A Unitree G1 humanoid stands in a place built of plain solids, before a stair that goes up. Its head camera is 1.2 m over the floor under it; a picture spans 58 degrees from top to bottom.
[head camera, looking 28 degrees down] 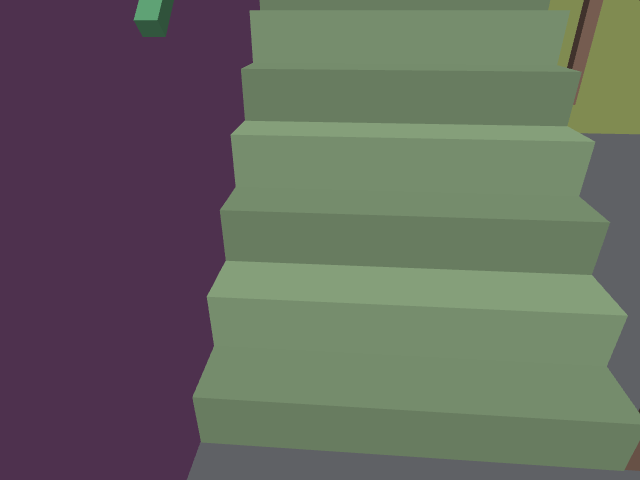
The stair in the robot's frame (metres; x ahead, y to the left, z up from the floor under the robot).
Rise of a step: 0.20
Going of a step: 0.22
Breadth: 1.28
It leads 4 degrees to the right of straight ahead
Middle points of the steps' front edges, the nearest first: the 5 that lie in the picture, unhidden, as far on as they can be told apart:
0.85 -0.26 0.20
1.08 -0.28 0.40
1.30 -0.29 0.60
1.52 -0.31 0.80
1.74 -0.33 1.00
